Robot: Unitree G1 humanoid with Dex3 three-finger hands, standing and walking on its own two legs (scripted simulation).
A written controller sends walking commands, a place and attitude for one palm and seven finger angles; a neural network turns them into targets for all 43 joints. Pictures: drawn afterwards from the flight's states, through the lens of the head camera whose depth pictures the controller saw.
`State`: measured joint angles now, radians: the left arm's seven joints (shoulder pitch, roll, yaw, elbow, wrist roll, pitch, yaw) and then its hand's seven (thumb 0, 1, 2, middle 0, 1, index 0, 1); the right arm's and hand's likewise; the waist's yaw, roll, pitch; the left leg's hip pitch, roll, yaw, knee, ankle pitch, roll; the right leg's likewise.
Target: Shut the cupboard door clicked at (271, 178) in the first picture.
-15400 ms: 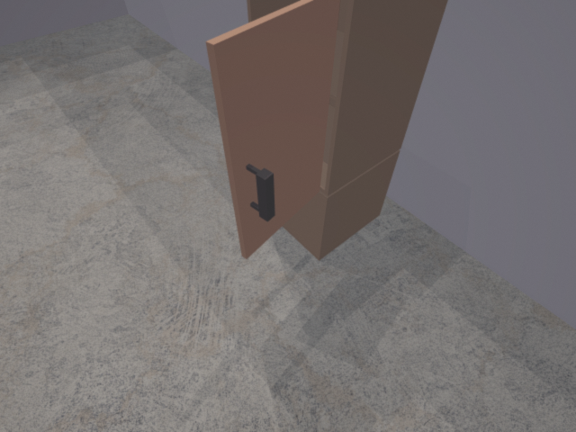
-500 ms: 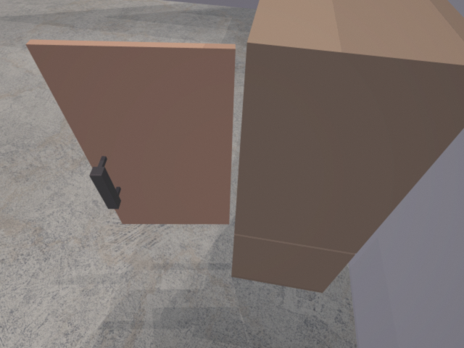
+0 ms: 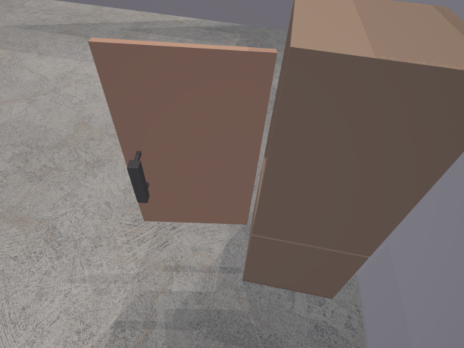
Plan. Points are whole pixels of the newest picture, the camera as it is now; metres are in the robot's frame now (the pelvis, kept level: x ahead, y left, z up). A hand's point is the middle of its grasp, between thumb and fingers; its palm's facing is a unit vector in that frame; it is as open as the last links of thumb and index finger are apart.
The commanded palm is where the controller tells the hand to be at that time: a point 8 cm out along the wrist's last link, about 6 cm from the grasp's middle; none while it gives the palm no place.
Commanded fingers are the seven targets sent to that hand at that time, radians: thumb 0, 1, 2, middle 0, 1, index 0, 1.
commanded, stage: shuffle to correct the standing spot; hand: left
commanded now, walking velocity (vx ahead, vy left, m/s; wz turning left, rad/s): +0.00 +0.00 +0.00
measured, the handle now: (140, 176) +0.53 +0.28 -0.09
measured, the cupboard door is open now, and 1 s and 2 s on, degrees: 100 100 100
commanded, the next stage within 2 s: come to a stop and stand still in 0.64 s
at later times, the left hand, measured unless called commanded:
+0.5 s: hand out of the picture +0.01 +0.20 -0.18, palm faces +0.01 -0.99 -0.12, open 7.4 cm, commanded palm none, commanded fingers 0.00 0.90 0.90 -0.20 -0.30 -0.20 -0.30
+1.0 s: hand (144, 318) +0.21 +0.19 -0.16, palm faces +0.02 -0.99 -0.15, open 7.3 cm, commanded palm none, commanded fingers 0.00 0.90 0.90 -0.20 -0.30 -0.20 -0.30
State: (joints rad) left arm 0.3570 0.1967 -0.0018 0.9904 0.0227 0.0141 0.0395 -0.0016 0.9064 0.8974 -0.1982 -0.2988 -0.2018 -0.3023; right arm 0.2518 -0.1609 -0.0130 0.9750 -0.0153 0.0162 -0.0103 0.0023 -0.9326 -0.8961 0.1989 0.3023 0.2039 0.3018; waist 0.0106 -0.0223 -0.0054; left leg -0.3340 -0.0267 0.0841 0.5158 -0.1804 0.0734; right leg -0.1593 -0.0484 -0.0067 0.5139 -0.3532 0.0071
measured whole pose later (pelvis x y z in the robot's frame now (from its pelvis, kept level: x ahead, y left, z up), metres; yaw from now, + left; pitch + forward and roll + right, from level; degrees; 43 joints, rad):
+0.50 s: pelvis +0.03 +0.04 +0.01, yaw -1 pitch +1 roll -1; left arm 0.37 0.15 0.01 1.05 0.03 0.00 0.01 0.00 0.91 0.90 -0.20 -0.30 -0.20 -0.30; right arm 0.37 -0.14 0.00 1.05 -0.01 -0.04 -0.01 0.01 -0.91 -0.90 0.20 0.30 0.20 0.30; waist 0.01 -0.04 0.01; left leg -0.24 -0.08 0.13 0.41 -0.20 0.14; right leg -0.45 -0.06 -0.06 1.04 -0.37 -0.03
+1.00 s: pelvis +0.11 +0.04 +0.00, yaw +2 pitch +0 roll +0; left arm 0.14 0.13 0.00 0.97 0.00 -0.02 0.04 0.00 0.91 0.90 -0.20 -0.30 -0.20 -0.30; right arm 0.38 -0.11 0.00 1.10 0.00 -0.01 -0.04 0.01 -0.91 -0.90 0.20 0.30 0.20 0.30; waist -0.04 -0.02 0.04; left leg -0.15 -0.11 0.07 0.49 -0.34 0.05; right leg -0.30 -0.04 -0.05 0.56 -0.26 -0.01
